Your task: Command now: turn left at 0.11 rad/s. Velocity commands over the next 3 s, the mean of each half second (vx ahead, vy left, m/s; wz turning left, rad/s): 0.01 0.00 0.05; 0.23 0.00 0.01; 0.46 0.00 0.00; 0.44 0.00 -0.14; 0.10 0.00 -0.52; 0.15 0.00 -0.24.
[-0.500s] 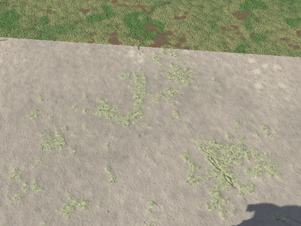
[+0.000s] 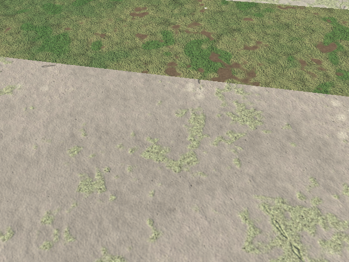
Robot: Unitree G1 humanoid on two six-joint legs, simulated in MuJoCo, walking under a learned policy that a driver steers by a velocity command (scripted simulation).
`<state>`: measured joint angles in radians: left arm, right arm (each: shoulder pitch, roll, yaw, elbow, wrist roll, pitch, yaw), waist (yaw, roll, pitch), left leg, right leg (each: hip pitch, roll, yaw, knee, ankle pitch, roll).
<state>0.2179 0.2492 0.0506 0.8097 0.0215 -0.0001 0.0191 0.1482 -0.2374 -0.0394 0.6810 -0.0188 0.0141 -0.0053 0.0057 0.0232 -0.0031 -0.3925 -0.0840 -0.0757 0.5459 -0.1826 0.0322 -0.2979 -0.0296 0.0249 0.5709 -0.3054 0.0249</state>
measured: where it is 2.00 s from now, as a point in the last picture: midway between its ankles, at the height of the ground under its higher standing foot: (188, 222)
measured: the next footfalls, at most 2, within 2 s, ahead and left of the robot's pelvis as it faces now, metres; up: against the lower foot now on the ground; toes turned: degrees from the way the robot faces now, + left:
right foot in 1.34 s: +0.52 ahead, -0.12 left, +0.00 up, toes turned -2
left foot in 1.90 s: +0.82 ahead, +0.12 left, +0.00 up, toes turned -1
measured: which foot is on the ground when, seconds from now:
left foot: down 0.00-1.00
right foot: down 0.00-0.86, up 0.88-1.00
